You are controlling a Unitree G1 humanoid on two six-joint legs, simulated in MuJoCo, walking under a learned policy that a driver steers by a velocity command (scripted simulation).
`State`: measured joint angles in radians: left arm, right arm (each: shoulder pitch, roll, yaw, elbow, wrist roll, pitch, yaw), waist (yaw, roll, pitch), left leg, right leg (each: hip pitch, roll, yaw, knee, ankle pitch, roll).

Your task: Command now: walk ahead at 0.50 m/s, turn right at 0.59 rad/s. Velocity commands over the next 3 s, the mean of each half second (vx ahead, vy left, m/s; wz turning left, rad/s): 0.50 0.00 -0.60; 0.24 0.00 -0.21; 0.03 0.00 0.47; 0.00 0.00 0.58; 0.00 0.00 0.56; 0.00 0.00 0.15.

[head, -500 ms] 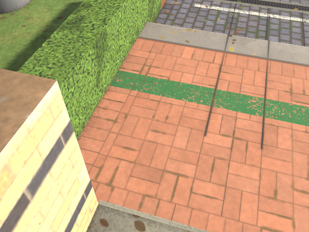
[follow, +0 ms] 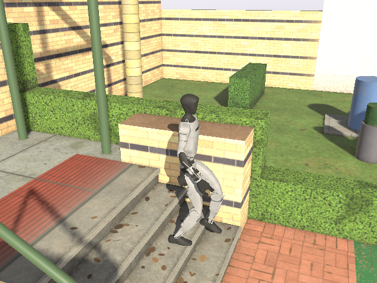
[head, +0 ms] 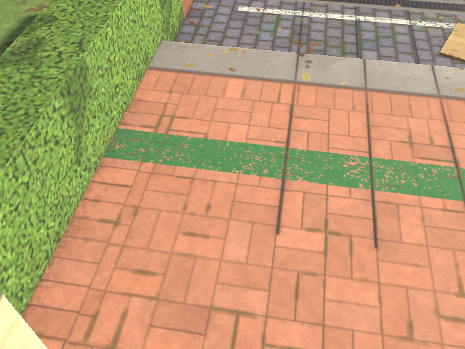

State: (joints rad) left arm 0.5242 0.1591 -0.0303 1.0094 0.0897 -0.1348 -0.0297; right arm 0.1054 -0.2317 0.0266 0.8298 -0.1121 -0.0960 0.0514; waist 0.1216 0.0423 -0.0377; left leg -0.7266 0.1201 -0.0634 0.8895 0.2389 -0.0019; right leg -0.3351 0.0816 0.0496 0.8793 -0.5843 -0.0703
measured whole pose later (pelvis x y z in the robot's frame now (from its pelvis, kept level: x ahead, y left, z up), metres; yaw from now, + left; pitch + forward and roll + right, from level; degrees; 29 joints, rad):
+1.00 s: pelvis +0.54 -0.02 -0.28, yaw -22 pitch +2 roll -2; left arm 0.13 0.20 0.05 0.95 -0.01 0.00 0.03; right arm 0.20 -0.16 -0.03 0.88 0.02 -0.04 -0.05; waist -0.03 0.03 0.02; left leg -0.64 0.10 -0.07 0.86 -0.16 -0.08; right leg -0.29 0.00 -0.14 0.54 -0.29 -0.03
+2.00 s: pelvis +0.67 -0.05 -0.27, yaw +13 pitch +4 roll +1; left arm 0.16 0.27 0.09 0.78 -0.01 0.02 0.02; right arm 0.15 -0.29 -0.09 0.58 0.03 0.07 0.01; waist 0.02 0.02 0.03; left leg -0.49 0.02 -0.02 0.80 -0.35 -0.06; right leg -0.22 -0.08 -0.11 0.46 -0.30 0.01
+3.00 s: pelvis +0.73 -0.02 -0.27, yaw +33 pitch -1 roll +0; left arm 0.17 0.24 0.05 0.69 0.01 0.01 -0.02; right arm 0.20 -0.24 -0.05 0.76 0.00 0.02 -0.01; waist 0.01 0.00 0.03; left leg -0.20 0.00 -0.08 0.54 -0.33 -0.03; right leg -0.24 0.00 0.01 0.55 -0.30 0.00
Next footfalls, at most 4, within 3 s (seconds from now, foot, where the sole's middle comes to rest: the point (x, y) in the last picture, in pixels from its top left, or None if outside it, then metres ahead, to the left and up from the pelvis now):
0.12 left None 0.22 0.17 -0.89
0.72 right None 0.53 -0.15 -1.05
1.06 left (256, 315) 0.75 0.04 -1.05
1.62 right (315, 337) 0.69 -0.17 -1.05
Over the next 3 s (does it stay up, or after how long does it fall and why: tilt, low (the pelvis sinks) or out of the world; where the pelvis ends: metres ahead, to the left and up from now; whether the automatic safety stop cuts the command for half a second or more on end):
stays up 0.73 -0.02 -0.27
